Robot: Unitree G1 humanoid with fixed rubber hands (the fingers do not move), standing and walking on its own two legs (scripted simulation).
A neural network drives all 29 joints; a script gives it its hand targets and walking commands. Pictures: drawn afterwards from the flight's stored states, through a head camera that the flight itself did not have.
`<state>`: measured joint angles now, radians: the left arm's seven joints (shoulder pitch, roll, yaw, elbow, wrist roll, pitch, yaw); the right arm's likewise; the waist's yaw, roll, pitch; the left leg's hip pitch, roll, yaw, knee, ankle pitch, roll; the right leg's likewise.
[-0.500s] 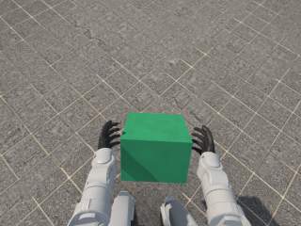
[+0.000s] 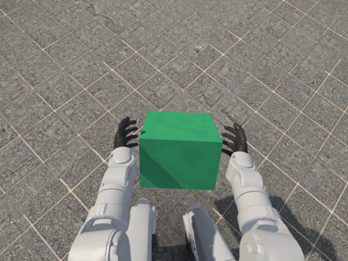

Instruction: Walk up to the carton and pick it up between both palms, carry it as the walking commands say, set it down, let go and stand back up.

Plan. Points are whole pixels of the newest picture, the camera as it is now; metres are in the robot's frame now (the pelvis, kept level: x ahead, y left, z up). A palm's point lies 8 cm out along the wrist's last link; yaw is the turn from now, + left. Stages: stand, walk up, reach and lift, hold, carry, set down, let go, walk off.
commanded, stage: set down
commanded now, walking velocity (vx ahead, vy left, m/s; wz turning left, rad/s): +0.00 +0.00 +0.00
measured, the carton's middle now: (178, 146) +0.42 -0.04 -0.19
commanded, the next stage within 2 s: none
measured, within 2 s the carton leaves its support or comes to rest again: neither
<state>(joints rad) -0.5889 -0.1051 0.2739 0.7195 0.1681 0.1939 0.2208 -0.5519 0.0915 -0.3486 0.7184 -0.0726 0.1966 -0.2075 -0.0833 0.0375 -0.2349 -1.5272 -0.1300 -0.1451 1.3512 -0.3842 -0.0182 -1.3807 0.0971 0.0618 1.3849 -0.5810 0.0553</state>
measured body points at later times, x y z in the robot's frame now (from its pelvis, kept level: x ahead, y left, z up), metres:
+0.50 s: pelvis -0.01 +0.00 -0.08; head +0.21 +0.02 +0.31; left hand +0.42 +0.11 -0.18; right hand +0.39 -0.19 -0.17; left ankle +0.10 +0.10 -0.58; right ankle +0.03 -0.15 -0.58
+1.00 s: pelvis -0.04 -0.01 -0.15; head +0.24 +0.00 +0.20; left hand +0.44 +0.10 -0.27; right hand +0.40 -0.20 -0.26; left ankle +0.10 +0.10 -0.58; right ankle +0.03 -0.15 -0.58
